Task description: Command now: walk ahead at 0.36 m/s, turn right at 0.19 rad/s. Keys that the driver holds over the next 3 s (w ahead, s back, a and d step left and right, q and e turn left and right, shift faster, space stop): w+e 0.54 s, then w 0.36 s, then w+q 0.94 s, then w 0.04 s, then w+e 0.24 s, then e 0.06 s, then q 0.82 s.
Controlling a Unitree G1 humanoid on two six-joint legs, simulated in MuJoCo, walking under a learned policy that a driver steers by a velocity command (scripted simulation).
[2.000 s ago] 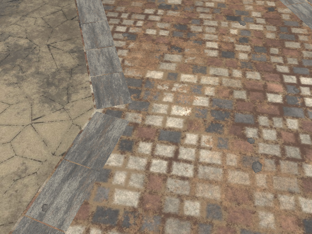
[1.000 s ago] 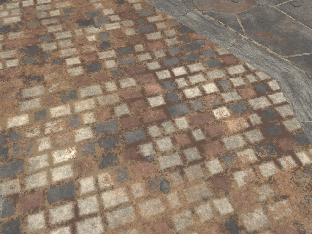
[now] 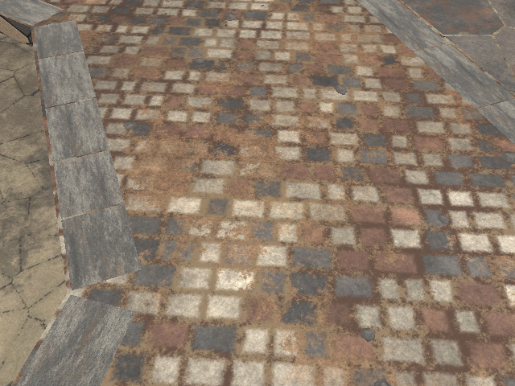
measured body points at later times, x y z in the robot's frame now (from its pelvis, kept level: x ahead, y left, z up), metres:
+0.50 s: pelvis +0.21 -0.08 +0.00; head +0.24 -0.11 +0.44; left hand +0.29 +0.19 -0.11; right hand +0.38 -0.36 -0.09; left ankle +0.43 +0.02 -0.70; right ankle +0.07 -0.14 -0.75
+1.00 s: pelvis +0.48 -0.15 +0.00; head +0.51 -0.17 +0.44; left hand +0.78 -0.04 -0.08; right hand +0.36 -0.41 -0.13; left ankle +0.44 -0.02 -0.75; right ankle +0.57 -0.36 -0.71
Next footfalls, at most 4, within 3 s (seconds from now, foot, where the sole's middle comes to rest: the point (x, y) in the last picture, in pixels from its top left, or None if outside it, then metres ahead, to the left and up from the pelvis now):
0.14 right None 0.11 -0.15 -0.78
0.60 left None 0.48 -0.03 -0.78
1.10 right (397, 346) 0.63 -0.37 -0.78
1.62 left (310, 252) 0.95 -0.17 -0.78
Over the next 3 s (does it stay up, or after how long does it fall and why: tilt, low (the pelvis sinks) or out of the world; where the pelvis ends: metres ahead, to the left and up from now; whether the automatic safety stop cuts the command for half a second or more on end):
stays up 1.28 -0.23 0.00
